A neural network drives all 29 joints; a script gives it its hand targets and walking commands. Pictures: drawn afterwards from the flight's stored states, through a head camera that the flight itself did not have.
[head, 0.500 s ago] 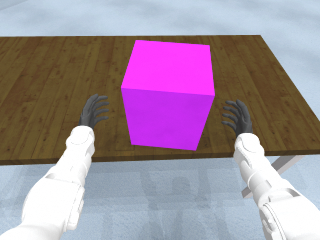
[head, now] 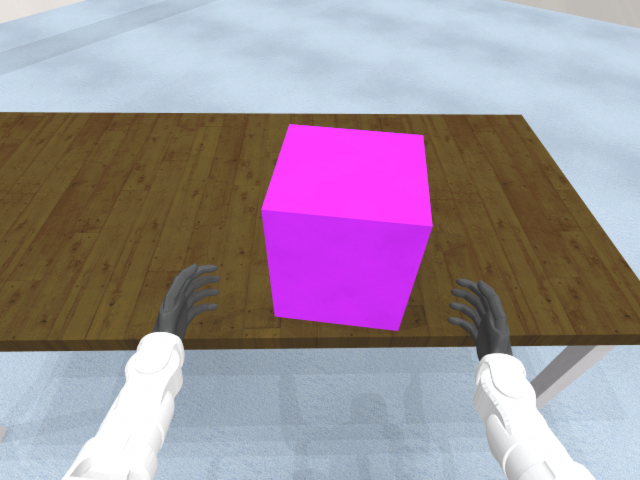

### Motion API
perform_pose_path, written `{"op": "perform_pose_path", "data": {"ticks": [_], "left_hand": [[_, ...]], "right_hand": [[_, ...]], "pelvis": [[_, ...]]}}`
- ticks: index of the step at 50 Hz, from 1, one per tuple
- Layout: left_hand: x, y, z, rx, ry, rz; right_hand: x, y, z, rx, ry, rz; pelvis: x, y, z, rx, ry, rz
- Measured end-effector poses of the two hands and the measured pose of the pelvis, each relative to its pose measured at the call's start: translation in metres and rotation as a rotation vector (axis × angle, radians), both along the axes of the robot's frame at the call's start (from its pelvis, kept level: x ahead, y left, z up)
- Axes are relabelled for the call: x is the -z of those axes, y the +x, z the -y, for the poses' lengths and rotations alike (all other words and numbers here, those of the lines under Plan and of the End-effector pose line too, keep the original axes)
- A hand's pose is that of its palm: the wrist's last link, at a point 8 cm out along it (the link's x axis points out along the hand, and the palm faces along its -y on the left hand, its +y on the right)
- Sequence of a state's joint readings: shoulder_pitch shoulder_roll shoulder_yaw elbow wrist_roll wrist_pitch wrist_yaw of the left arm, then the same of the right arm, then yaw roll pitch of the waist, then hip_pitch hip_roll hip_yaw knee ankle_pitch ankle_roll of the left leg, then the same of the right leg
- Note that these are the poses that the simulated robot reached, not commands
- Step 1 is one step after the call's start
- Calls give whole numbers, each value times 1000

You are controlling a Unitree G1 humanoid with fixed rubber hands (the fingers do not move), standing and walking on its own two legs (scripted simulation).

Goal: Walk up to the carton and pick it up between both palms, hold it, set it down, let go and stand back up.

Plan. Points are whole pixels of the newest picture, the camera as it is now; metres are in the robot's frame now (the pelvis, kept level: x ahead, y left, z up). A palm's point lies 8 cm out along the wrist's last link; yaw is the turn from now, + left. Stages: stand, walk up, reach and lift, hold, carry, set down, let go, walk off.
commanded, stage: set down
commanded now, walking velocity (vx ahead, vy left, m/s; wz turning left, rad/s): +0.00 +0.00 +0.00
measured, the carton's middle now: (345, 230) +0.50 -0.02 +0.01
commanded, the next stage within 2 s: none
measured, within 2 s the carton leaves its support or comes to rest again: neither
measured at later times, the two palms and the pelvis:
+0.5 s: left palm (153, 387) +0.25 +0.23 +0.00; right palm (511, 394) +0.24 -0.20 +0.00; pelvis +0.02 -0.01 +0.01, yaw +0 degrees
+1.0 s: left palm (138, 440) +0.19 +0.23 +0.00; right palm (527, 436) +0.19 -0.21 +0.00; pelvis +0.01 -0.01 +0.01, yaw -1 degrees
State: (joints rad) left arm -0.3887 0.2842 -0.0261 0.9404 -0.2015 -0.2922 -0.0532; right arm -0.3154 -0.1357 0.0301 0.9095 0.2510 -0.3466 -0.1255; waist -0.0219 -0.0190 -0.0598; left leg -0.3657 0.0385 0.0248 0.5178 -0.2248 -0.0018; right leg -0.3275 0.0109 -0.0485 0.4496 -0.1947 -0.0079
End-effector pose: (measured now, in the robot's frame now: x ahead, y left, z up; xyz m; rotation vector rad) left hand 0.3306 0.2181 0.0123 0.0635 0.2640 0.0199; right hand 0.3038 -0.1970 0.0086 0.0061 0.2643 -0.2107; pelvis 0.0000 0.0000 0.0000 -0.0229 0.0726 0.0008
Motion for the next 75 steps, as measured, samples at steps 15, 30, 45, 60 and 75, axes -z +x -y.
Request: {"op": "perform_pose_path", "data": {"ticks": [15, 30, 45, 60, 75], "left_hand": [[7, -35, -2, -13, -17, 9], [10, -97, -10, -25, -32, -16], [10, -137, -9, -25, -45, -66], [20, -132, -16, -50, -10, -151], [39, -136, -9, -31, 31, -260]], "right_hand": [[6, -33, 9, 7, 9, -1], [5, -75, 5, 5, 37, -13], [3, -115, 7, 39, 33, -72], [16, -104, 7, 9, 19, -147], [37, -121, 15, -1, -8, -225]], "pelvis": [[-4, 10, 5, 6, 7, 94], [-7, 19, 7, 4, 13, 151], [-8, 13, 6, 15, 17, 186], [-8, 20, 2, 20, 19, 160], [-10, 32, 3, 31, 12, 152]]}}
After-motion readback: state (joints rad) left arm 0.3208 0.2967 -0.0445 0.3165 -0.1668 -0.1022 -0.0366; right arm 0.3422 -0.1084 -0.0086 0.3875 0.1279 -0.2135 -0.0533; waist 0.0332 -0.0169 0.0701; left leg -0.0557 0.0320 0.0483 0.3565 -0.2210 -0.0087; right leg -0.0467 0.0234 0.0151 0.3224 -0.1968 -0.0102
